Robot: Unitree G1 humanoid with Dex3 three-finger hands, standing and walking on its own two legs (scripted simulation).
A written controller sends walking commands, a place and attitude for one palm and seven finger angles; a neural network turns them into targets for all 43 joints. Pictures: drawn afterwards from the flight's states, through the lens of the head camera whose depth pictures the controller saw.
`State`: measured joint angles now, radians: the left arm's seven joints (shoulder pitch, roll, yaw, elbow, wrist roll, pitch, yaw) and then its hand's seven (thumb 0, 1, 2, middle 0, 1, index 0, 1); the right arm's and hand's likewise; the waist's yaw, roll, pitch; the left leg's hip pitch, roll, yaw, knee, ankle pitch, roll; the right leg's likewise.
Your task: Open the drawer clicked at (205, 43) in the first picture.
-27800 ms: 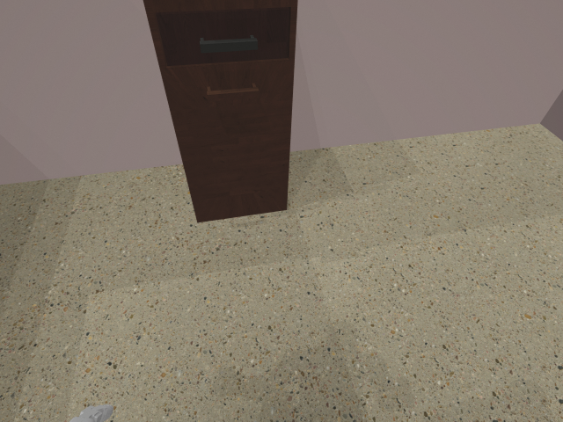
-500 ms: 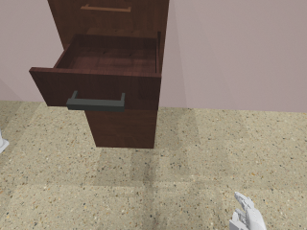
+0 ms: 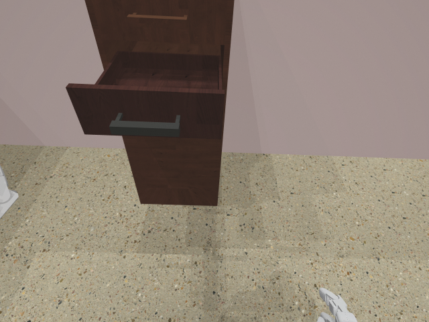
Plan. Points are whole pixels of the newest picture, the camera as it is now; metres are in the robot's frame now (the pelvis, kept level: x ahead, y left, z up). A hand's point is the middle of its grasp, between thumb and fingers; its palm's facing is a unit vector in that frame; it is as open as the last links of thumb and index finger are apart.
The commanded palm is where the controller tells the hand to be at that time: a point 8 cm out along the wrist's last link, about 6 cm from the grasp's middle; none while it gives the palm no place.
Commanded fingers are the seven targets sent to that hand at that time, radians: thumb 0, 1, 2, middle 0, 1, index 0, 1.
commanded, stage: stop stepping back and stand still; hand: left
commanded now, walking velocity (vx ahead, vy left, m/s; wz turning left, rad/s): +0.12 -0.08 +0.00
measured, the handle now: (147, 123) +0.57 +0.18 +0.07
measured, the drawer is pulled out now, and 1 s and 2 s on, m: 0.30 0.30 0.30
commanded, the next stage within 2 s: let the arm hang, fingers relaxed in 0.64 s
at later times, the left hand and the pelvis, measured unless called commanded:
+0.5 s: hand (40, 187) +0.22 +0.22 +0.24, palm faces +0.44 -0.77 -0.45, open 7.4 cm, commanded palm +0.15 +0.27 +0.26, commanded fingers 0.00 0.90 0.90 -0.20 -0.30 -0.20 -0.30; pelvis +0.02 -0.01 +0.01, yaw +0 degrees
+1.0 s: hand out of the picture +0.09 +0.17 -0.14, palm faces -0.05 -0.96 -0.26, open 7.4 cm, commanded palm none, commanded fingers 0.00 0.90 0.90 -0.20 -0.30 -0.20 -0.30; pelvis -0.01 -0.02 +0.00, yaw +0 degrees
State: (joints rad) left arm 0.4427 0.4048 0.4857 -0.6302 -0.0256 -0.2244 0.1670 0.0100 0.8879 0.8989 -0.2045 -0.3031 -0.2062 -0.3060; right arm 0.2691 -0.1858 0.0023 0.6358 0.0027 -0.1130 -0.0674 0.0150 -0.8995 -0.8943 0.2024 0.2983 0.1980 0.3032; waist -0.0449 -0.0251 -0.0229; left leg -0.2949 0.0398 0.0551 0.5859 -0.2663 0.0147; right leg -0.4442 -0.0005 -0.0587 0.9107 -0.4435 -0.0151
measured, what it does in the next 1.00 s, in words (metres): steps on the spot: left foot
